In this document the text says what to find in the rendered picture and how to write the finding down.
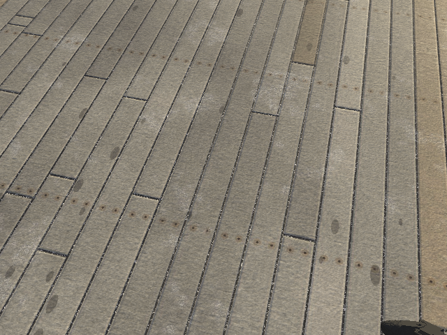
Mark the robot right hand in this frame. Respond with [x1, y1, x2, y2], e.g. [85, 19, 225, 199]
[381, 320, 446, 335]

